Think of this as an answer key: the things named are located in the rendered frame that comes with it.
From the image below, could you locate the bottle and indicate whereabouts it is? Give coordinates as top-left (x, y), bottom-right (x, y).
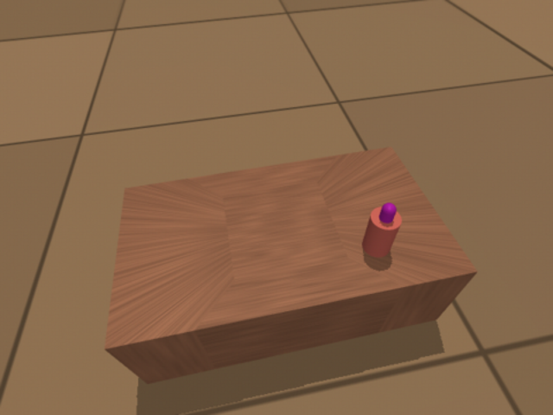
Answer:
top-left (362, 203), bottom-right (402, 258)

